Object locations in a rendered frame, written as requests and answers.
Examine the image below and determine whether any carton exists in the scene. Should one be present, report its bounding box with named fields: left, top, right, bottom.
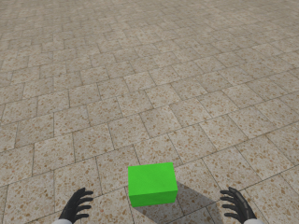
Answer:
left=128, top=162, right=178, bottom=207

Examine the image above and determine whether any right robot hand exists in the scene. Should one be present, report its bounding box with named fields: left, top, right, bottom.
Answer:
left=220, top=187, right=257, bottom=224

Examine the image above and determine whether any left robot hand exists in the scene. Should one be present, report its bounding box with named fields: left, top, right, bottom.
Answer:
left=58, top=187, right=93, bottom=224

